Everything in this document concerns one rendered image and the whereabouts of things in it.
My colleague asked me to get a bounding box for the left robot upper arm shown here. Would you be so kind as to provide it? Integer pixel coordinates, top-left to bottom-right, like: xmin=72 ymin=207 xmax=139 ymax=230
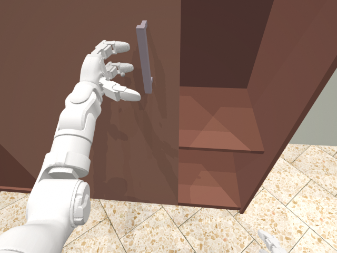
xmin=0 ymin=179 xmax=91 ymax=253

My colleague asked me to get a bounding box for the robot right hand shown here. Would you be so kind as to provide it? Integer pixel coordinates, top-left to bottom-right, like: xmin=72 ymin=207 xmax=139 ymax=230
xmin=257 ymin=229 xmax=287 ymax=253

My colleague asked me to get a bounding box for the robot left hand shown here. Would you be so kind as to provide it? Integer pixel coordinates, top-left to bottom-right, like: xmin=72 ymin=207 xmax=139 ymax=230
xmin=80 ymin=40 xmax=141 ymax=101

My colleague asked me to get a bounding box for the handle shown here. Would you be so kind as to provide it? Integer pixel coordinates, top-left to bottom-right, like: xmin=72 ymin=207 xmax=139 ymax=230
xmin=136 ymin=21 xmax=153 ymax=94

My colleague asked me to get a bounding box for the wardrobe door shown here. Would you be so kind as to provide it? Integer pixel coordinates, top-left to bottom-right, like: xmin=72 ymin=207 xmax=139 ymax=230
xmin=0 ymin=0 xmax=181 ymax=206
xmin=0 ymin=144 xmax=36 ymax=189

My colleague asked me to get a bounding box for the robot left forearm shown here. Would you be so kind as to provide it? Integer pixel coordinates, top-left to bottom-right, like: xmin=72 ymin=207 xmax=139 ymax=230
xmin=26 ymin=81 xmax=103 ymax=220

